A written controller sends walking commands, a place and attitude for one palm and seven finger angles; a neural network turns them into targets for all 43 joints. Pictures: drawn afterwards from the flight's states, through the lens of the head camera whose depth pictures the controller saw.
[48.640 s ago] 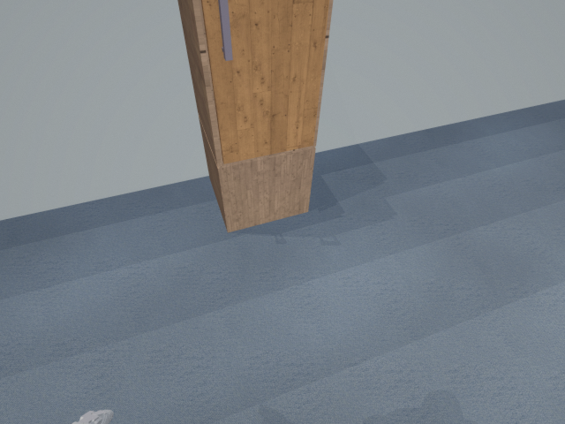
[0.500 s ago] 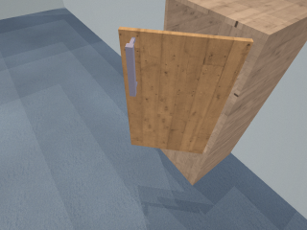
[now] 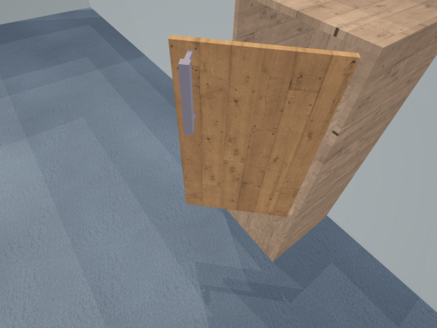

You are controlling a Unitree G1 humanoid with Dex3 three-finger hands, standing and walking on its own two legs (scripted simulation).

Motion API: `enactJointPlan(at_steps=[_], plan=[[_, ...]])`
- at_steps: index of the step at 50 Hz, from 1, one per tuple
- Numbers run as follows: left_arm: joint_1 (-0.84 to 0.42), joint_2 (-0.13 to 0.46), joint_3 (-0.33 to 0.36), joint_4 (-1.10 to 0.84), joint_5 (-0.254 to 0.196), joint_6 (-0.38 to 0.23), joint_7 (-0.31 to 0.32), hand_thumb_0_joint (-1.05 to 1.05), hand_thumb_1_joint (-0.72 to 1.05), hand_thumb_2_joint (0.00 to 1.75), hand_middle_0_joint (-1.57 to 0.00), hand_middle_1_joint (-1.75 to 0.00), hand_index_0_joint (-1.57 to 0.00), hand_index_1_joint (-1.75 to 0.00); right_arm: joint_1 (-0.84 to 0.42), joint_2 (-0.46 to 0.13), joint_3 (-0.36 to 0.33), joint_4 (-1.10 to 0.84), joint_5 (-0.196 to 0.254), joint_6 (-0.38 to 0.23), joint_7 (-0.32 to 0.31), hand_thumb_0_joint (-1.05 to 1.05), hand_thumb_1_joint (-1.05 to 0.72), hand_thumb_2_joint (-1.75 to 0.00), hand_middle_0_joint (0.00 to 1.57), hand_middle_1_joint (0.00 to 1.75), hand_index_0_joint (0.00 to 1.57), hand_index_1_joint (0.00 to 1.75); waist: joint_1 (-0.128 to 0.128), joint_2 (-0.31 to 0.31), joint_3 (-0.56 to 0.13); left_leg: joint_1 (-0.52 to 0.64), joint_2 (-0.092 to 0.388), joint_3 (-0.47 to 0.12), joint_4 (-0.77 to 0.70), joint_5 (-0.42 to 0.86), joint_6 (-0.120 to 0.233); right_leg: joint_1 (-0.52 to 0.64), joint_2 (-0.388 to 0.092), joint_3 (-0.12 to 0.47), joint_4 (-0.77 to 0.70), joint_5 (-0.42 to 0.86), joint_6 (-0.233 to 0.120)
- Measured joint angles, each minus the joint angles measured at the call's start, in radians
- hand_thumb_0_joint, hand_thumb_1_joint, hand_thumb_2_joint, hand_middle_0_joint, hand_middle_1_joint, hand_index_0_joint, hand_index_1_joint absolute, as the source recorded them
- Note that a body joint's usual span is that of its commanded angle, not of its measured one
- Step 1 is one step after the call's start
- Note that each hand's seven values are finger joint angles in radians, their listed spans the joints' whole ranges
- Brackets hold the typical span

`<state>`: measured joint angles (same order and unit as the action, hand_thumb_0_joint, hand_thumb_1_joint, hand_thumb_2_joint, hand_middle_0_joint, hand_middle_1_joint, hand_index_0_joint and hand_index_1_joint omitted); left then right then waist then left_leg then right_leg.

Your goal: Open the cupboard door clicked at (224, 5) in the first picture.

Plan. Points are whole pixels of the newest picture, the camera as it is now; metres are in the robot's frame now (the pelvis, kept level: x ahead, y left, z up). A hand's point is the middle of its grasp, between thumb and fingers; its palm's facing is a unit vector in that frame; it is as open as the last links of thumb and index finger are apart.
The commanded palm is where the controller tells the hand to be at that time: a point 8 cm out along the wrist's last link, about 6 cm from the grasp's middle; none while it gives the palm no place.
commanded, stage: shuffle to correct the standing spot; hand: left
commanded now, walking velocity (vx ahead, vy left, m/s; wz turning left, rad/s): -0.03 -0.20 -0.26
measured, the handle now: (189, 95) +0.54 +0.11 +0.14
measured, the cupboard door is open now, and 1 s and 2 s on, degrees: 45 45 45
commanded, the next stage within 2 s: come to a stop and stand still in 0.10 s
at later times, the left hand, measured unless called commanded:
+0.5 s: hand out of the picture -0.01 +0.10 -0.18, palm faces +0.02 -0.99 -0.13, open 7.4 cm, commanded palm none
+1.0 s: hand out of the picture +0.01 +0.14 -0.18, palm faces -0.03 -0.98 -0.21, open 7.4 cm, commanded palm none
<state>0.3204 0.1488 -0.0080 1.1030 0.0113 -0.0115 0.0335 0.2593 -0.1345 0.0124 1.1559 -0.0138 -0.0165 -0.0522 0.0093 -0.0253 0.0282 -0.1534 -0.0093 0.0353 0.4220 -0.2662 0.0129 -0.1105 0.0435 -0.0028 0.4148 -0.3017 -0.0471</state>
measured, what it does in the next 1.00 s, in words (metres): steps on the spot: right foot, then left foot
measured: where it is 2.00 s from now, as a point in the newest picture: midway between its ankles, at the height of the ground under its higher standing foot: outside the picture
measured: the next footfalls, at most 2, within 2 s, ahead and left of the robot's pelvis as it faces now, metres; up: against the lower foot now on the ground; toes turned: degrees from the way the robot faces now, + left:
right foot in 0.28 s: +0.00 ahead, -0.16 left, +0.00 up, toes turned -3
left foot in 0.56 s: +0.05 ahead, +0.04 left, +0.00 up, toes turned +0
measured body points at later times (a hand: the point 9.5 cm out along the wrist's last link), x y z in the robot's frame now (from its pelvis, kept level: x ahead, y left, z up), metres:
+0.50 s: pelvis -0.01 -0.06 +0.00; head +0.01 -0.05 +0.45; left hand -0.01 +0.15 -0.17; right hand +0.01 -0.30 -0.15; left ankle -0.01 +0.05 -0.72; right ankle -0.04 -0.16 -0.74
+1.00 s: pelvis -0.01 -0.04 +0.00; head +0.02 -0.03 +0.45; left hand +0.01 +0.19 -0.16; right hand +0.04 -0.27 -0.15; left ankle +0.01 +0.04 -0.74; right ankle -0.04 -0.16 -0.74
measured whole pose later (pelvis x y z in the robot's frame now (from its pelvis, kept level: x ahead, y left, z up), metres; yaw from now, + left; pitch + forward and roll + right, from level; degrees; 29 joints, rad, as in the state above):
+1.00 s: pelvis -0.01 -0.04 +0.00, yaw -2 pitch +0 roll -1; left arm 0.29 0.17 -0.01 1.05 0.02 -0.01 0.05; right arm 0.21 -0.17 -0.01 1.03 -0.01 -0.01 -0.03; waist 0.00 0.01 0.04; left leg -0.26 -0.02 0.06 0.50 -0.25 0.06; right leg -0.17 0.01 -0.02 0.45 -0.29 0.00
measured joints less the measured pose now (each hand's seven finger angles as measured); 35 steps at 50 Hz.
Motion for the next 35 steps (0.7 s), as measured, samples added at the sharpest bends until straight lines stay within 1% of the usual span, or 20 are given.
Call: enactJointPlan(at_steps=[3, 5, 8, 10, 11, 12, 13, 14, 15, 16, 17, 20, 21, 23, 26, 28, 29, 31, 33, 35], plan=[[-0.001, 0.001, 0.013, -0.013, 0.005, 0.019, -0.007, 0.0, 0.91, 0.9, -0.2, -0.3, -0.2, -0.3, -0.008, 0.005, -0.009, -0.008, -0.004, 0.007, -0.007, 0.01, -0.92, -0.9, 0.21, 0.3, 0.2, 0.3, -0.001, -0.006, 0.006, -0.019, 0.006, 0.013, 0.027, -0.011, -0.001, -0.031, 0.005, 0.012, 0.04, -0.012, -0.002], [-0.003, 0.006, 0.024, -0.029, 0.01, 0.034, -0.014, 0.0, 0.91, 0.9, -0.2, -0.3, -0.2, -0.3, -0.015, 0.009, -0.017, -0.021, -0.007, 0.012, -0.012, 0.01, -0.91, -0.9, 0.21, 0.3, 0.2, 0.3, -0.002, -0.015, 0.015, -0.04, 0.009, 0.026, 0.052, -0.02, -0.001, -0.073, 0.006, 0.017, 0.099, -0.027, 0.001], [-0.015, 0.015, 0.045, -0.054, 0.016, 0.058, -0.023, 0.0, 0.91, 0.9, -0.2, -0.3, -0.2, -0.3, -0.024, 0.009, -0.03, -0.043, -0.014, 0.015, -0.017, 0.01, -0.91, -0.9, 0.21, 0.3, 0.2, 0.3, -0.007, -0.02, 0.035, -0.068, 0.025, 0.046, 0.084, -0.03, -0.006, -0.173, 0.001, 0.005, 0.291, -0.138, 0.012], [-0.027, 0.019, 0.058, -0.072, 0.017, 0.068, -0.029, 0.01, 0.91, 0.9, -0.2, -0.3, -0.2, -0.3, -0.026, 0.002, -0.037, -0.053, -0.019, 0.016, -0.019, 0.0, -0.91, -0.9, 0.21, 0.3, 0.2, 0.3, -0.014, -0.008, 0.047, -0.081, 0.044, 0.047, 0.097, -0.03, -0.016, -0.219, -0.005, 0.006, 0.375, -0.179, 0.013], [-0.031, 0.02, 0.063, -0.081, 0.018, 0.07, -0.032, 0.01, 0.91, 0.9, -0.2, -0.3, -0.2, -0.3, -0.026, -0.003, -0.042, -0.055, -0.021, 0.017, -0.018, 0.0, -0.91, -0.9, 0.21, 0.3, 0.2, 0.3, -0.015, 0.001, 0.051, -0.087, 0.055, 0.044, 0.103, -0.029, -0.024, -0.227, -0.012, 0.005, 0.376, -0.176, 0.014], [-0.034, 0.02, 0.066, -0.091, 0.018, 0.067, -0.035, 0.01, 0.91, 0.9, -0.2, -0.3, -0.2, -0.3, -0.025, -0.011, -0.045, -0.055, -0.023, 0.021, -0.017, 0.0, -0.91, -0.9, 0.21, 0.3, 0.2, 0.3, -0.015, 0.012, 0.052, -0.094, 0.068, 0.039, 0.113, -0.032, -0.033, -0.22, -0.021, 0.002, 0.343, -0.15, 0.017], [-0.033, 0.02, 0.069, -0.101, 0.02, 0.06, -0.038, 0.01, 0.91, 0.9, -0.2, -0.3, -0.2, -0.3, -0.021, -0.02, -0.048, -0.055, -0.023, 0.026, -0.014, 0.0, -0.91, -0.9, 0.21, 0.3, 0.2, 0.3, -0.014, 0.024, 0.049, -0.106, 0.081, 0.032, 0.134, -0.04, -0.043, -0.2, -0.031, -0.002, 0.277, -0.097, 0.023], [-0.023, 0.027, 0.068, -0.115, 0.022, 0.048, -0.039, 0.0, 0.91, 0.9, -0.2, -0.3, -0.2, -0.3, -0.012, -0.025, -0.05, -0.058, -0.022, 0.031, -0.011, 0.0, -0.91, -0.9, 0.21, 0.3, 0.2, 0.3, -0.011, 0.019, 0.037, -0.129, 0.083, 0.03, 0.172, -0.06, -0.042, -0.171, -0.05, 0.01, 0.183, -0.046, 0.032], [-0.022, 0.028, 0.068, -0.115, 0.024, 0.035, -0.035, 0.0, 0.91, 0.9, -0.2, -0.3, -0.2, -0.3, -0.011, -0.032, -0.053, -0.057, -0.018, 0.039, -0.007, 0.0, -0.9, -0.9, 0.21, 0.3, 0.2, 0.3, -0.006, 0.024, 0.033, -0.157, 0.089, 0.017, 0.234, -0.123, -0.039, -0.174, -0.044, 0.008, 0.171, -0.029, 0.036], [-0.026, 0.023, 0.063, -0.108, 0.022, 0.028, -0.028, 0.0, 0.91, 0.9, -0.19, -0.3, -0.2, -0.3, -0.013, -0.041, -0.056, -0.055, -0.016, 0.048, -0.002, 0.0, -0.91, -0.9, 0.21, 0.3, 0.2, 0.3, -0.007, 0.038, 0.034, -0.182, 0.09, -0.011, 0.3, -0.18, -0.032, -0.173, -0.031, -0.005, 0.183, -0.03, 0.034], [-0.027, 0.019, 0.056, -0.101, 0.02, 0.025, -0.026, 0.0, 0.91, 0.9, -0.19, -0.3, -0.2, -0.3, -0.01, -0.049, -0.059, -0.053, -0.015, 0.053, 0.004, 0.0, -0.91, -0.9, 0.21, 0.3, 0.2, 0.3, -0.01, 0.047, 0.03, -0.202, 0.084, -0.027, 0.353, -0.208, -0.027, -0.162, -0.023, -0.02, 0.179, -0.032, 0.029], [-0.012, 0.006, 0.043, -0.088, 0.017, 0.011, -0.019, 0.0, 0.91, 0.9, -0.19, -0.3, -0.2, -0.3, -0.004, -0.054, -0.058, -0.049, -0.014, 0.05, 0.021, 0.01, -0.91, -0.9, 0.2, 0.3, 0.2, 0.3, -0.001, 0.033, 0.006, -0.234, 0.059, -0.016, 0.447, -0.184, -0.022, -0.118, -0.017, -0.034, 0.116, -0.014, 0.013], [-0.006, 0.002, 0.039, -0.084, 0.016, 0.006, -0.017, 0.0, 0.91, 0.9, -0.19, -0.3, -0.2, -0.3, -0.006, -0.053, -0.055, -0.05, -0.012, 0.046, 0.024, 0.01, -0.91, -0.9, 0.2, 0.3, 0.2, 0.3, 0.003, 0.023, 0.001, -0.235, 0.052, -0.006, 0.447, -0.17, -0.023, -0.104, -0.017, -0.032, 0.092, -0.003, 0.01], [0.004, -0.007, 0.03, -0.076, 0.017, -0.002, -0.017, 0.0, 0.91, 0.9, -0.19, -0.3, -0.2, -0.3, -0.012, -0.048, -0.051, -0.058, -0.007, 0.036, 0.028, 0.01, -0.91, -0.9, 0.2, 0.3, 0.2, 0.3, 0.011, 0.006, -0.004, -0.218, 0.039, 0.011, 0.392, -0.152, -0.026, -0.081, -0.016, -0.026, 0.053, 0.014, 0.006], [0.012, -0.02, 0.018, -0.063, 0.016, -0.008, -0.016, 0.0, 0.91, 0.9, -0.2, -0.3, -0.2, -0.3, -0.027, -0.04, -0.044, -0.075, -0.001, 0.024, 0.027, 0.01, -0.91, -0.9, 0.2, 0.3, 0.2, 0.3, 0.02, -0.005, -0.003, -0.164, 0.023, 0.02, 0.238, -0.098, -0.032, -0.062, -0.011, -0.021, 0.031, 0.02, 0.008], [0.017, -0.025, 0.014, -0.053, 0.012, -0.005, -0.015, 0.01, 0.91, 0.9, -0.2, -0.3, -0.2, -0.3, -0.034, -0.034, -0.038, -0.085, 0.004, 0.017, 0.025, 0.01, -0.91, -0.9, 0.2, 0.3, 0.2, 0.3, 0.019, 0.0, -0.003, -0.113, 0.022, 0.015, 0.11, -0.004, -0.03, -0.061, -0.002, -0.025, 0.049, 0.005, 0.014], [0.014, -0.022, 0.015, -0.046, 0.01, 0.0, -0.013, 0.01, 0.91, 0.9, -0.2, -0.3, -0.2, -0.3, -0.041, -0.024, -0.037, -0.085, 0.005, 0.013, 0.022, 0.0, -0.91, -0.9, 0.2, 0.3, 0.2, 0.3, 0.018, -0.009, 0.002, -0.102, 0.016, 0.015, 0.092, 0.019, -0.015, -0.061, -0.006, -0.025, 0.065, -0.007, 0.018], [0.004, -0.014, 0.018, -0.038, 0.008, 0.01, -0.007, 0.01, 0.91, 0.9, -0.2, -0.3, -0.2, -0.3, -0.05, -0.002, -0.03, -0.09, 0.004, 0.011, 0.017, 0.0, -0.91, -0.9, 0.2, 0.3, 0.2, 0.3, 0.024, -0.031, 0.008, -0.093, 0.002, 0.023, 0.092, 0.01, 0.017, -0.056, -0.019, -0.019, 0.073, -0.017, 0.028], [-0.005, -0.008, 0.018, -0.035, 0.008, 0.017, 0.0, 0.01, 0.91, 0.9, -0.2, -0.3, -0.2, -0.3, -0.056, 0.005, -0.029, -0.096, 0.004, 0.008, 0.007, 0.0, -0.93, -0.9, 0.2, 0.3, 0.2, 0.3, 0.026, -0.038, 0.01, -0.087, -0.005, 0.026, 0.084, 0.002, 0.032, -0.05, -0.025, -0.016, 0.064, -0.014, 0.035], [-0.019, -0.003, 0.016, -0.035, 0.009, 0.021, 0.003, 0.01, 0.91, 0.9, -0.2, -0.3, -0.2, -0.3, -0.063, 0.006, -0.026, -0.101, 0.005, 0.006, 0.003, 0.0, -0.93, -0.9, 0.2, 0.3, 0.2, 0.3, 0.026, -0.037, 0.015, -0.081, -0.013, 0.026, 0.069, 0.009, 0.038, -0.046, -0.033, -0.017, 0.054, -0.009, 0.038]])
